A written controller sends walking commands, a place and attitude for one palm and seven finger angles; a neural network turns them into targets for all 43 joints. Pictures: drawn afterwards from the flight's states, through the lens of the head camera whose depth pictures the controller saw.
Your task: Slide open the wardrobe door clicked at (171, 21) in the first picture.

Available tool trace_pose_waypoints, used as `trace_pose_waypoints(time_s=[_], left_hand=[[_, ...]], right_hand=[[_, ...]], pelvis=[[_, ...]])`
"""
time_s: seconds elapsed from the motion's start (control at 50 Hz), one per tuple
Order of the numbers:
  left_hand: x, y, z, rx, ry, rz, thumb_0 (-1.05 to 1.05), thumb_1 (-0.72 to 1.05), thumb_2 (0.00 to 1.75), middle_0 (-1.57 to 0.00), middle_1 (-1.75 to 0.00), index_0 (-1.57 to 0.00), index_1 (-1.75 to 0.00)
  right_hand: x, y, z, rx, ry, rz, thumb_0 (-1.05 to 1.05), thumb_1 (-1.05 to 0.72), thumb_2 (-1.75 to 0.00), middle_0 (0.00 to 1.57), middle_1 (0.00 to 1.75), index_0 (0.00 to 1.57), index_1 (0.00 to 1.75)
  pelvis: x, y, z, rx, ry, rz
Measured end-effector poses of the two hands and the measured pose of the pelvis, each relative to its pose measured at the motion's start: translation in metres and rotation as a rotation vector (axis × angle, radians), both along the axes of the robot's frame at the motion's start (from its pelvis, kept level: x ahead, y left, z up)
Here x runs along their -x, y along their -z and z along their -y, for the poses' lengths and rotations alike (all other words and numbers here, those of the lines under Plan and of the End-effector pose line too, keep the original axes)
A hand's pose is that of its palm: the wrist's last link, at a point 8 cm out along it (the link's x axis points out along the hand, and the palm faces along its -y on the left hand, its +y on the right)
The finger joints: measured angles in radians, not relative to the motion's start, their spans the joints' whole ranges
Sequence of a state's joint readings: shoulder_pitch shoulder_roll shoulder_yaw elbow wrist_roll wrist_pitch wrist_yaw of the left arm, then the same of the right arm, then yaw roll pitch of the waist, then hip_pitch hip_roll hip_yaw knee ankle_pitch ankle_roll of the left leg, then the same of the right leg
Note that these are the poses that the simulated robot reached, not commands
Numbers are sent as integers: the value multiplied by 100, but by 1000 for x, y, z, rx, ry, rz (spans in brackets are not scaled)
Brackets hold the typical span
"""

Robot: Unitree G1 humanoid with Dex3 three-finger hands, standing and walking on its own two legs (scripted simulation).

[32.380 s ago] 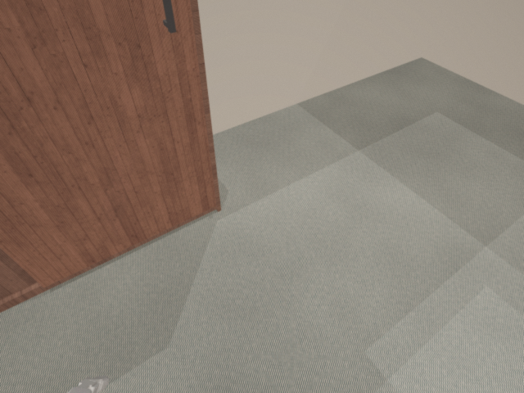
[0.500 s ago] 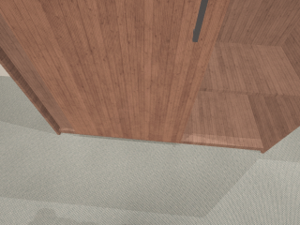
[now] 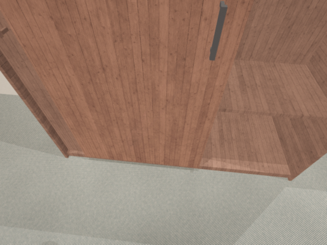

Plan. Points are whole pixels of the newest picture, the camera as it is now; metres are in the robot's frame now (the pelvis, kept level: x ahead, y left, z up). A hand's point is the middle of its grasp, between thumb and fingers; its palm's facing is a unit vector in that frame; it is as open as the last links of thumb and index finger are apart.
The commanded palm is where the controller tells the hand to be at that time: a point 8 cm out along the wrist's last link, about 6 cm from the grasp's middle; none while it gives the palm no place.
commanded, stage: look to check the result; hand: right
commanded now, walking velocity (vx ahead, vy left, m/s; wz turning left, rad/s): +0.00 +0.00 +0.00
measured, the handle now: (217, 32) +0.66 -0.10 +0.19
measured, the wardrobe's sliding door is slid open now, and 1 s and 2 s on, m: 0.60 0.60 0.60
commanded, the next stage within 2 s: stand and wait in 0.54 s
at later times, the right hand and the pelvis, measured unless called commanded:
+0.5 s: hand out of the picture +0.03 -0.18 -0.18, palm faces -0.01 +0.98 -0.19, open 7.3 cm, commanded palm none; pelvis +0.01 +0.00 +0.00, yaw +0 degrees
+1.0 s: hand out of the picture +0.03 -0.18 -0.18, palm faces -0.01 +0.98 -0.20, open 7.3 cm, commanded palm none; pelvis +0.01 +0.00 +0.00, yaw +0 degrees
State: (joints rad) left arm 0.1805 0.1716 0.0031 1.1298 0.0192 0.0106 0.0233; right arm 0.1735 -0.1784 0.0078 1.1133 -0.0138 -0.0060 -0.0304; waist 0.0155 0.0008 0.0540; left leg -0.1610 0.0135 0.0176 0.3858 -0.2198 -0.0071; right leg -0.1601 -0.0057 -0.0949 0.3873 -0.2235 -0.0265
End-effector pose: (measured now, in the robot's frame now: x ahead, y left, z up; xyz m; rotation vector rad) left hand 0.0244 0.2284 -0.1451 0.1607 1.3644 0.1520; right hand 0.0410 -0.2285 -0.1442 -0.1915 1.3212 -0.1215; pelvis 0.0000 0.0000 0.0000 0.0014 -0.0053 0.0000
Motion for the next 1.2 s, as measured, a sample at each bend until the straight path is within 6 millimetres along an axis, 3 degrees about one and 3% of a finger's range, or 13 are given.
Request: trace_pose_waypoints(time_s=[0.32, 0.86, 1.2], left_hand=[[8, 0, 5, 3, -11, -55, 1, 91, 90, -20, -30, -20, -30], [5, 0, 7, 1, -17, -43, 1, 91, 90, -20, -30, -20, -30], [11, 1, 6, 8, -17, -57, 1, 91, 90, -20, -30, -20, -30]], right_hand=[[21, 3, -2, -8, 25, -80, 0, -91, -90, 20, 30, 20, 30], [8, 2, 0, -5, 22, -48, 0, -91, -90, 20, 30, 20, 30], [18, 2, -3, -9, 26, -71, 0, -91, -90, 20, 30, 20, 30]], pelvis=[[-9, -1, 0, -2, 0, 3], [-14, -1, 2, 0, -1, 8], [-12, -1, 0, 1, -1, 7]])
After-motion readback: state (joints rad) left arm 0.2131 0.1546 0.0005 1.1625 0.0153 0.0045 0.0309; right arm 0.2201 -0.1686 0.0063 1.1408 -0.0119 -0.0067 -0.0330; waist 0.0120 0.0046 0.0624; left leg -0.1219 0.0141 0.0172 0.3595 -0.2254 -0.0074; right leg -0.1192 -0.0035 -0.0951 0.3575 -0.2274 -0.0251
